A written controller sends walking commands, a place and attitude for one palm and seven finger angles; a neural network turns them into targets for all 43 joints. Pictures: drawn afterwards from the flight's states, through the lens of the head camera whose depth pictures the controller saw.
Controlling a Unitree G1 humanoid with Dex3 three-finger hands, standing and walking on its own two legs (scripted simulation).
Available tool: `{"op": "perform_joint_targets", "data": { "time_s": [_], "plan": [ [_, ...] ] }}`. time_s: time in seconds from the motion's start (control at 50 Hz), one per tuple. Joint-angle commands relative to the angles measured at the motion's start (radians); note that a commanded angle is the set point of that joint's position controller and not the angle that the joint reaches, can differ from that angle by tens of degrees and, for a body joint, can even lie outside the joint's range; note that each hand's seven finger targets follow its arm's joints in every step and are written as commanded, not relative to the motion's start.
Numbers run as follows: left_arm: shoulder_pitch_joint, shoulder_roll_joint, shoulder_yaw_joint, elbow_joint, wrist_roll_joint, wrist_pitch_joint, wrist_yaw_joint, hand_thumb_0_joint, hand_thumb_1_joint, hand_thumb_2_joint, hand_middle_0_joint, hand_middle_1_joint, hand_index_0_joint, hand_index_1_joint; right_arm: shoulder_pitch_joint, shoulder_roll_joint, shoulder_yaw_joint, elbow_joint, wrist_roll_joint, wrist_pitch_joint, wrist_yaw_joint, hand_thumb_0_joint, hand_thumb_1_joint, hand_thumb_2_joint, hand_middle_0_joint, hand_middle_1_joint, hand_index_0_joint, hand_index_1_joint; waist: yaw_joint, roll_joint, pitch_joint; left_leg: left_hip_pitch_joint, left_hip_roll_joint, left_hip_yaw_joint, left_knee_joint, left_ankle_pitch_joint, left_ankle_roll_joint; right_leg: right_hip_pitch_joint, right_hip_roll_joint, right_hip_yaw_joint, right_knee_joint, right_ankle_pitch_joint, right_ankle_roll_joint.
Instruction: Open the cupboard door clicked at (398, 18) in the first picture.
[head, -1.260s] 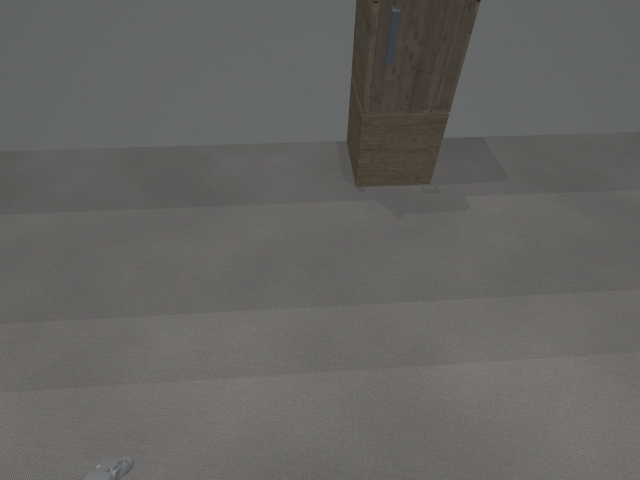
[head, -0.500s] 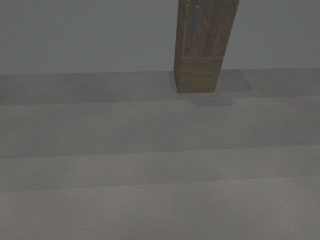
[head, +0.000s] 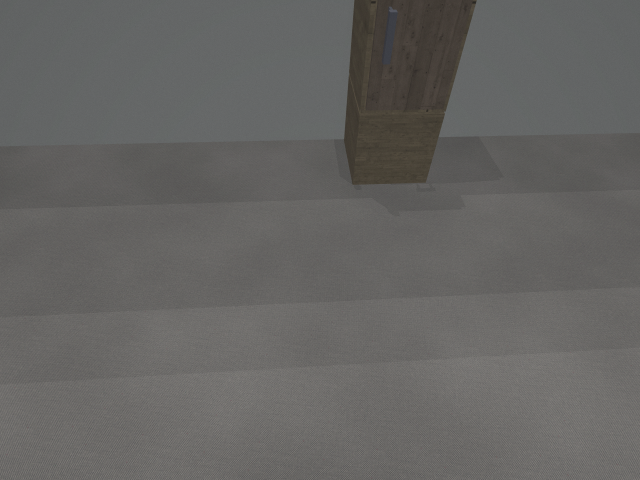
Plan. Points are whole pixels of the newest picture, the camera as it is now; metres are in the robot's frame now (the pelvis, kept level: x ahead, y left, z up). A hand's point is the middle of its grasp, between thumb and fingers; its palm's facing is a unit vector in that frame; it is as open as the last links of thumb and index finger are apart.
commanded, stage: look at it before walking up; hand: left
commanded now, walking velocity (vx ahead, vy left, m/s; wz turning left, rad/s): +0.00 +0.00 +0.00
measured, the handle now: (388, 35) +1.55 -0.16 -0.05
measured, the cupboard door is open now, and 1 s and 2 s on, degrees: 0 0 0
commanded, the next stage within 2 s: walk to a spot facing it in 0.18 s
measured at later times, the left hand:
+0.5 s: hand out of the picture +0.07 +0.22 -0.17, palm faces -0.07 -0.96 -0.27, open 7.3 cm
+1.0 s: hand out of the picture +0.15 +0.15 -0.17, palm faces -0.22 -0.96 -0.18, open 7.3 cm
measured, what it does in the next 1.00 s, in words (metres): walks ahead, turning right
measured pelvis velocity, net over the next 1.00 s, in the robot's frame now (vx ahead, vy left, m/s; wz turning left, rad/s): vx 0.16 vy -0.03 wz -0.34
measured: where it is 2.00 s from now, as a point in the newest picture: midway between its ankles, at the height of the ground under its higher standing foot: (370, 395)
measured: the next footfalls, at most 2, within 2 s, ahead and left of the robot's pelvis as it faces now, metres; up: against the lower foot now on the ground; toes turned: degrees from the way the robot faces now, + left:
left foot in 1.12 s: +0.40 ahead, +0.04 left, +0.00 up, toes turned -18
right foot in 1.82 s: +0.49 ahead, -0.26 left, +0.00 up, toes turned -54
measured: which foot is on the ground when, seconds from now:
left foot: down 0.00-0.62, up 0.64-1.00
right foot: down 0.00-1.00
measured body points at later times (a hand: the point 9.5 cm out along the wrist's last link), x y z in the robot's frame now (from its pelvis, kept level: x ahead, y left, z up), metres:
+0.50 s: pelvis +0.02 +0.00 -0.01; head +0.02 +0.00 +0.44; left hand +0.07 +0.27 -0.15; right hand +0.07 -0.27 -0.15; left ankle +0.01 +0.13 -0.74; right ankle +0.01 -0.12 -0.74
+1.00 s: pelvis +0.16 -0.03 +0.00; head +0.19 -0.04 +0.44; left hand +0.16 +0.20 -0.15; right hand +0.21 -0.30 -0.14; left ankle +0.31 +0.07 -0.69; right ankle +0.04 -0.11 -0.74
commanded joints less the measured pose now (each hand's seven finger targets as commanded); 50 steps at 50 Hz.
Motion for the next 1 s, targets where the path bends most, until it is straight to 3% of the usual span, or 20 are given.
{"op": "perform_joint_targets", "data": {
  "time_s": [0.0, 0.26, 0.32, 0.36, 0.4, 0.44, 0.46, 0.48, 0.54, 0.58, 0.6, 0.62, 0.64, 0.66, 0.68, 0.72, 0.76, 0.82, 0.9, 0.98],
  "plan": [
    [-0.049, 0.206, 0.038, -0.06, 0.0, -0.02, 0.016, 0.0, 0.9, 0.9, -0.2, -0.3, -0.2, -0.3, -0.052, -0.207, -0.04, -0.064, 0.002, -0.022, -0.017, 0.0, -0.9, -0.9, 0.2, 0.3, 0.2, 0.3, -0.002, -0.006, -0.041, 0.008, 0.106, -0.097, -0.074, 0.067, 0.036, -0.024, -0.115, 0.116, -0.086, 0.026, -0.03],
    [-0.044, 0.209, 0.037, -0.056, 0.0, -0.022, 0.017, 0.0, 0.9, 0.9, -0.2, -0.3, -0.2, -0.3, -0.057, -0.207, -0.04, -0.062, 0.004, -0.023, -0.017, 0.0, -0.9, -0.9, 0.2, 0.3, 0.2, 0.3, -0.001, -0.006, -0.066, 0.027, 0.112, -0.094, -0.071, 0.117, 0.037, 0.006, -0.12, 0.107, -0.079, 0.095, -0.027],
    [0.035, 0.092, 0.02, -0.037, 0.001, 0.007, 0.017, 0.0, 0.9, 0.9, -0.2, -0.3, -0.2, -0.3, 0.019, -0.091, -0.018, -0.043, -0.006, -0.005, -0.017, 0.0, -0.9, -0.9, 0.2, 0.3, 0.2, 0.3, -0.001, 0.0, -0.071, 0.046, 0.112, -0.046, -0.028, -0.03, 0.018, -0.037, -0.099, 0.123, -0.055, -0.053, -0.021],
    [0.042, 0.093, 0.029, -0.055, 0.007, 0.022, 0.005, 0.0, 0.9, 0.9, -0.2, -0.3, -0.2, -0.3, 0.039, -0.103, -0.027, -0.051, -0.01, 0.004, -0.016, 0.0, -0.9, -0.9, 0.2, 0.3, 0.2, 0.3, -0.004, 0.018, 0.0, -0.003, 0.127, -0.058, -0.057, -0.231, 0.03, -0.117, -0.067, 0.129, -0.033, -0.224, -0.026],
    [0.06, 0.091, 0.04, -0.083, 0.011, 0.026, -0.007, 0.0, 0.9, 0.9, -0.2, -0.3, -0.2, -0.3, 0.047, -0.129, -0.045, -0.075, -0.012, 0.008, -0.017, 0.0, -0.9, -0.9, 0.2, 0.3, 0.2, 0.3, -0.005, 0.049, 0.065, -0.027, 0.158, -0.09, -0.088, -0.386, 0.051, -0.204, -0.029, 0.126, 0.022, -0.299, -0.032],
    [0.074, 0.067, 0.048, -0.111, 0.011, 0.024, -0.016, 0.0, 0.9, 0.9, -0.2, -0.3, -0.2, -0.3, 0.082, -0.164, -0.067, -0.091, -0.011, 0.004, -0.02, 0.0, -0.9, -0.9, 0.2, 0.3, 0.2, 0.3, -0.014, 0.127, 0.095, -0.01, 0.248, -0.181, -0.154, -0.493, 0.103, -0.297, 0.026, 0.05, 0.192, -0.283, -0.021],
    [0.071, 0.046, 0.053, -0.126, 0.01, 0.021, -0.02, 0.0, 0.9, 0.9, -0.2, -0.3, -0.2, -0.3, 0.091, -0.178, -0.077, -0.099, -0.007, -0.004, -0.022, 0.0, -0.9, -0.9, 0.2, 0.3, 0.2, 0.3, -0.017, 0.182, 0.09, 0.0, 0.32, -0.225, -0.186, -0.457, 0.145, -0.318, 0.026, -0.006, 0.319, -0.243, -0.011],
    [0.052, 0.034, 0.057, -0.147, 0.011, 0.017, -0.024, 0.0, 0.9, 0.9, -0.2, -0.3, -0.2, -0.3, 0.102, -0.172, -0.081, -0.105, -0.007, -0.012, -0.022, 0.0, -0.9, -0.9, 0.2, 0.3, 0.2, 0.3, -0.023, 0.174, 0.085, 0.029, 0.355, -0.224, -0.19, -0.365, 0.176, -0.354, -0.003, -0.007, 0.388, -0.284, -0.006],
    [0.077, -0.003, 0.067, -0.164, 0.01, 0.002, -0.034, 0.0, 0.9, 0.9, -0.2, -0.3, -0.2, -0.3, 0.096, -0.136, -0.084, -0.118, -0.013, -0.024, -0.024, 0.0, -0.9, -0.9, 0.2, 0.3, 0.2, 0.3, -0.003, 0.141, 0.056, 0.034, 0.351, -0.099, -0.079, -0.122, 0.161, -0.293, -0.048, -0.023, 0.33, -0.293, -0.006],
    [0.262, -0.014, 0.074, -0.107, 0.014, -0.009, -0.034, 0.0, 0.9, 0.9, -0.2, -0.3, -0.2, -0.3, 0.051, -0.107, -0.08, -0.128, -0.012, -0.023, -0.023, 0.0, -0.9, -0.9, 0.2, 0.3, 0.2, 0.3, 0.084, 0.048, -0.013, -0.1, 0.247, 0.066, 0.198, -0.093, 0.077, -0.002, -0.003, -0.078, 0.113, -0.111, -0.016],
    [0.38, 0.079, 0.095, -0.073, 0.022, -0.026, -0.021, 0.0, 0.9, 0.9, -0.2, -0.3, -0.2, -0.3, 0.039, -0.037, -0.068, -0.162, 0.0, -0.022, -0.015, 0.0, -0.9, -0.9, 0.2, 0.3, 0.2, 0.3, 0.126, -0.235, -0.038, -0.343, 0.13, 0.178, 0.523, -0.234, 0.01, 0.184, -0.168, 0.224, -0.068, -0.153, -0.076],
    [0.458, 0.17, 0.111, -0.057, 0.011, -0.036, -0.001, 0.0, 0.9, 0.9, -0.2, -0.3, -0.2, -0.3, -0.034, 0.014, -0.049, -0.227, -0.003, -0.029, -0.006, 0.0, -0.9, -0.9, 0.2, 0.3, 0.2, 0.3, 0.143, -0.413, -0.012, -0.594, 0.032, 0.154, 0.763, -0.421, -0.025, 0.234, -0.376, 0.63, -0.188, -0.017, -0.173],
    [0.472, 0.142, 0.109, -0.063, 0.001, -0.035, 0.015, 0.0, 0.9, 0.9, -0.2, -0.3, -0.2, -0.3, -0.07, -0.02, -0.057, -0.238, -0.008, -0.037, -0.01, 0.0, -0.9, -0.9, 0.2, 0.3, 0.2, 0.3, 0.14, -0.236, -0.022, -0.62, 0.073, 0.034, 0.8, -0.358, -0.012, 0.259, -0.377, 0.606, -0.167, 0.051, -0.218],
    [0.412, 0.103, 0.101, -0.076, 0.0, -0.041, 0.014, 0.0, 0.9, 0.9, -0.2, -0.3, -0.2, -0.3, -0.063, -0.019, -0.064, -0.223, -0.004, -0.043, -0.008, 0.0, -0.9, -0.9, 0.2, 0.3, 0.2, 0.3, 0.112, -0.191, 0.023, -0.604, 0.112, 0.024, 0.801, -0.26, -0.006, 0.189, -0.334, 0.531, -0.162, 0.03, -0.218],
    [0.373, 0.074, 0.094, -0.088, 0.003, -0.043, 0.012, 0.0, 0.9, 0.9, -0.2, -0.3, -0.2, -0.3, -0.07, -0.007, -0.064, -0.218, -0.005, -0.043, -0.006, 0.0, -0.9, -0.9, 0.2, 0.3, 0.2, 0.3, 0.092, -0.122, 0.048, -0.589, 0.123, 0.024, 0.812, -0.22, -0.014, 0.128, -0.317, 0.519, -0.164, 0.0, -0.229],
    [0.312, 0.033, 0.084, -0.108, 0.008, -0.052, 0.013, 0.0, 0.9, 0.9, -0.2, -0.3, -0.2, -0.3, -0.03, 0.016, -0.069, -0.197, -0.012, -0.035, 0.001, 0.0, -0.9, -0.9, 0.2, 0.3, 0.2, 0.3, 0.043, -0.045, 0.056, -0.538, 0.133, 0.026, 0.773, -0.135, -0.031, 0.056, -0.273, 0.405, -0.168, 0.041, -0.21],
    [0.314, 0.021, 0.082, -0.105, 0.008, -0.061, 0.012, 0.0, 0.9, 0.9, -0.2, -0.3, -0.2, -0.3, -0.003, 0.041, -0.071, -0.194, -0.011, -0.022, 0.005, 0.0, -0.9, -0.9, 0.2, 0.3, 0.2, 0.3, 0.018, -0.045, 0.056, -0.522, 0.125, 0.037, 0.746, -0.072, -0.049, 0.021, -0.23, 0.331, -0.173, 0.112, -0.193],
    [0.333, 0.01, 0.083, -0.092, 0.009, -0.07, 0.014, 0.0, 0.9, 0.9, -0.2, -0.3, -0.2, -0.3, -0.009, 0.055, -0.076, -0.208, -0.009, -0.018, 0.012, 0.0, -0.9, -0.9, 0.2, 0.3, 0.2, 0.3, 0.015, -0.077, 0.042, -0.542, 0.12, 0.043, 0.704, 0.006, -0.06, 0.045, -0.196, 0.287, -0.179, 0.138, -0.178],
    [0.378, -0.01, 0.083, -0.073, 0.012, -0.072, 0.022, 0.0, 0.9, 0.9, -0.2, -0.3, -0.2, -0.3, -0.106, 0.068, -0.072, -0.259, -0.009, -0.027, 0.015, 0.0, -0.9, -0.9, 0.2, 0.3, 0.2, 0.3, 0.05, -0.102, 0.045, -0.589, 0.11, 0.056, 0.591, 0.021, -0.062, 0.124, -0.186, 0.295, -0.151, 0.246, -0.181],
    [0.37, -0.003, 0.087, -0.073, 0.019, -0.064, 0.03, 0.0, 0.9, 0.9, -0.2, -0.3, -0.2, -0.3, -0.173, 0.089, -0.066, -0.296, -0.004, -0.039, 0.019, 0.0, -0.9, -0.9, 0.2, 0.3, 0.2, 0.3, 0.068, -0.138, 0.058, -0.483, 0.081, 0.077, 0.401, -0.009, -0.044, 0.112, -0.18, 0.298, -0.11, 0.337, -0.169]
  ]
}}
